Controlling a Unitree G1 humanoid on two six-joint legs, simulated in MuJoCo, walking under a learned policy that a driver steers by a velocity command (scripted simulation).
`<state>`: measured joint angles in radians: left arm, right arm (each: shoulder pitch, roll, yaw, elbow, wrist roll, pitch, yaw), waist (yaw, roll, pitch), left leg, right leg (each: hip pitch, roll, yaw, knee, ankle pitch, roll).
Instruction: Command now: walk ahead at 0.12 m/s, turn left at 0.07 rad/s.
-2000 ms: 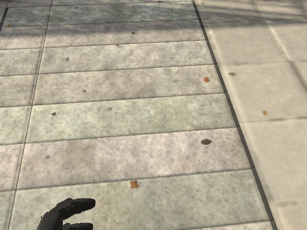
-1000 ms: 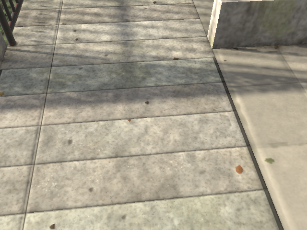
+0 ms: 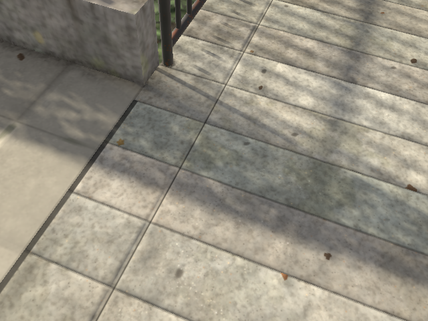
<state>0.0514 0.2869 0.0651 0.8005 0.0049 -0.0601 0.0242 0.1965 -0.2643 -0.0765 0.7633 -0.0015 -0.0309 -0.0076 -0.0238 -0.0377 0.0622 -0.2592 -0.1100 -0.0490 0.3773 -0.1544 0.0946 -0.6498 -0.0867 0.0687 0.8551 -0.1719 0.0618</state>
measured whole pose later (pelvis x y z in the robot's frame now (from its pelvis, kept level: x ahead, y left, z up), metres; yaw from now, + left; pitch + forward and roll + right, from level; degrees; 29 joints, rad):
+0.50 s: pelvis +0.07 -0.02 -0.01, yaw -13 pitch +3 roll +1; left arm 0.16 0.30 0.09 0.75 -0.01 0.03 0.03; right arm 0.11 -0.27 -0.07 0.77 0.01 0.00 -0.03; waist 0.03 -0.01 0.03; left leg -0.38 -0.04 -0.08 0.66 -0.36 -0.04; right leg -0.40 0.06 0.16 0.46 -0.11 0.00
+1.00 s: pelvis +0.06 -0.03 -0.01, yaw -31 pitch +2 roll +0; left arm 0.14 0.29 0.08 0.62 -0.02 0.06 -0.01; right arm 0.18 -0.31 -0.08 0.74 0.01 0.00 -0.02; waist -0.03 0.02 0.04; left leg -0.27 0.13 0.16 0.58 -0.32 -0.04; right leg -0.29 -0.01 -0.04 0.53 -0.26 -0.01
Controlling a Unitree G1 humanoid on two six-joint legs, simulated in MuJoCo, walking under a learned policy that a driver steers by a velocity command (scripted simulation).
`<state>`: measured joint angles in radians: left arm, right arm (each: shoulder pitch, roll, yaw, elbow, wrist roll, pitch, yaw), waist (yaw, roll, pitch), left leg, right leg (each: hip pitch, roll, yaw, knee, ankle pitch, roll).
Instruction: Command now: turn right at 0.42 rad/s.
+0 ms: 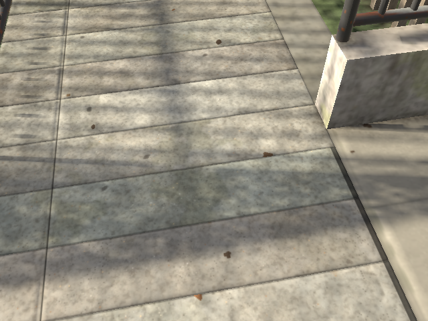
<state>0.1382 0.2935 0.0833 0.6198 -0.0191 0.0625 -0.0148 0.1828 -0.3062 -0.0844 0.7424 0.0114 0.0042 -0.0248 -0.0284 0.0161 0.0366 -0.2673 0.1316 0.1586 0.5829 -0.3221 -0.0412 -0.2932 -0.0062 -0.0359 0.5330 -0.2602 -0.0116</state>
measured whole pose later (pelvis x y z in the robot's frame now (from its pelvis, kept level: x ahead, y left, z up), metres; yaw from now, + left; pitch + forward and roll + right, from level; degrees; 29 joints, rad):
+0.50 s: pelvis +0.01 -0.01 +0.00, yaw -4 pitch +0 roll +0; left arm 0.16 0.23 0.02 0.76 0.02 0.00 0.00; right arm 0.20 -0.25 -0.05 0.80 -0.01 0.00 -0.01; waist 0.00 -0.02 0.02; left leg -0.23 0.04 -0.01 0.52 -0.29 -0.03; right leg -0.24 0.05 0.02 0.52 -0.27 -0.03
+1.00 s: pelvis +0.07 -0.01 -0.01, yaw -4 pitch +1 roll +0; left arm 0.29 0.24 0.06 0.88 -0.03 -0.11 -0.02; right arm 0.33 -0.25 -0.04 0.85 0.02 -0.08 0.00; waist 0.01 0.03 -0.01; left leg -0.26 0.03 -0.04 0.72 -0.41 0.01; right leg -0.22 0.05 0.00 0.63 -0.43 -0.05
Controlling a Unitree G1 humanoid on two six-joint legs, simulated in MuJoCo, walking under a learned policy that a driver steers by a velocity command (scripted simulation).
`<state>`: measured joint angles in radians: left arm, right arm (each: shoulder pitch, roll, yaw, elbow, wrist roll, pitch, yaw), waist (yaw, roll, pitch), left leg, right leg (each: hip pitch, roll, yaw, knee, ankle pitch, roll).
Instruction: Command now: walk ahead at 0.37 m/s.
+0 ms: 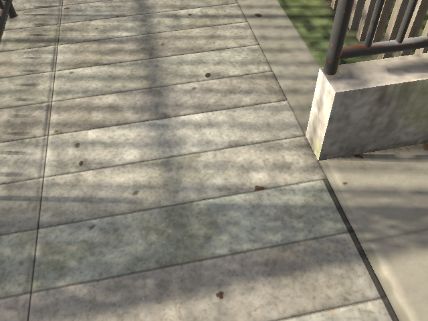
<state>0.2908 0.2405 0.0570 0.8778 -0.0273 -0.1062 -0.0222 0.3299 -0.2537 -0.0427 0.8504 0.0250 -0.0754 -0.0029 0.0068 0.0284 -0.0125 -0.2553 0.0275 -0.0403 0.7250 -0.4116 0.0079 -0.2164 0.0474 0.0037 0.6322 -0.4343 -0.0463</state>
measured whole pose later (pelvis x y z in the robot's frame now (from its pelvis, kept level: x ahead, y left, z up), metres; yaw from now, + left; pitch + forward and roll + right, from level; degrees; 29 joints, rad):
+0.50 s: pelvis +0.23 +0.07 +0.01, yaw +8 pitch +1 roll +0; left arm 0.26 0.29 0.04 0.80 -0.01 -0.12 0.00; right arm 0.21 -0.28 -0.05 0.72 0.00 -0.06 0.04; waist 0.00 -0.02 0.06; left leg -0.39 -0.11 0.01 0.51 -0.13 0.10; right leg -0.42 -0.05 0.06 1.22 -0.33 -0.03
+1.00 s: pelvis +0.51 +0.07 +0.01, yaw +25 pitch +2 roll -1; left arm 0.15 0.26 0.05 0.67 0.01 -0.12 -0.01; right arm 0.36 -0.30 -0.05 0.72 0.03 -0.03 -0.01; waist -0.03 0.04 0.00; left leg -0.39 -0.06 -0.12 1.15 -0.42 0.02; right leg -0.34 0.03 0.00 0.48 -0.18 -0.01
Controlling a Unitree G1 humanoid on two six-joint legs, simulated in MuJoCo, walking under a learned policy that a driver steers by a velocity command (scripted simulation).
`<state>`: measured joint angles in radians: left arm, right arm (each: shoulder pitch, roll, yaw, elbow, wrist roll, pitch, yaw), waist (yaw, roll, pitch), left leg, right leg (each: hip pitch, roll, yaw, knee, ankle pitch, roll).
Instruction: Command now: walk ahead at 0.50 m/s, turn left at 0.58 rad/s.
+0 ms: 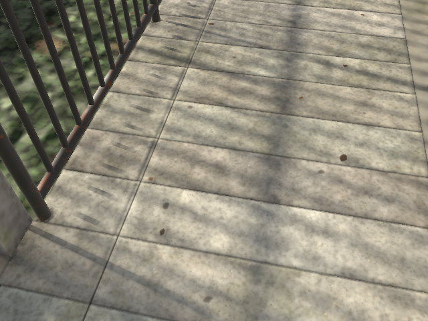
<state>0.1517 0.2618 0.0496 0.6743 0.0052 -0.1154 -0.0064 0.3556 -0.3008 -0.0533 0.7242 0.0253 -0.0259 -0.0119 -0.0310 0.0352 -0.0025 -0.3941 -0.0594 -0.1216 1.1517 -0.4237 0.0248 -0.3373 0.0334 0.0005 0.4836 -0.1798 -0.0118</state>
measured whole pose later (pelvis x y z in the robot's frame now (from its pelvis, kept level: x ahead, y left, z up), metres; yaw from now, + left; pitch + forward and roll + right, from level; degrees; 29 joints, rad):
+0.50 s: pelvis +0.26 +0.07 +0.00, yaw +7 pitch +2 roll -1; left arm 0.33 0.30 0.04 0.85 -0.03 -0.08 -0.01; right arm 0.15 -0.27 -0.04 0.66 0.00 -0.06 0.03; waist 0.03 -0.02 0.04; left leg -0.38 -0.02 0.04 0.52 -0.17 0.06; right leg -0.37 -0.06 0.02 1.14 -0.41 -0.01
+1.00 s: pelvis +0.53 +0.04 -0.02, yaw -8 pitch +2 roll +1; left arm 0.12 0.29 0.06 0.66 -0.02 -0.05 -0.05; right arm 0.30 -0.29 -0.05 0.83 0.01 -0.06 -0.01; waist -0.03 -0.01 0.06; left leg -0.17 0.04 0.07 1.04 -0.49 -0.01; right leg -0.51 0.05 -0.05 0.64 -0.18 -0.11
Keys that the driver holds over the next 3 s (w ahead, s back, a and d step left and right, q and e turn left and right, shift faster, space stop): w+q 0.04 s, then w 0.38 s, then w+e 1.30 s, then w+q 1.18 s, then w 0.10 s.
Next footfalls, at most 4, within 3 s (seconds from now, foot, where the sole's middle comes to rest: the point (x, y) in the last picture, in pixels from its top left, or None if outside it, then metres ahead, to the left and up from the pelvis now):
0.38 left None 0.35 0.17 -0.77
0.94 right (236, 271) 0.66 -0.05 -0.77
1.40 left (192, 196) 0.97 0.10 -0.77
1.92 right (289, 173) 1.06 -0.29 -0.77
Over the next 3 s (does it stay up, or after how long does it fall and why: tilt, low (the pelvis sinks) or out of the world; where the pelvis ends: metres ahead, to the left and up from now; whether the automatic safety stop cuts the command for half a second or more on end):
stays up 1.55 -0.32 -0.01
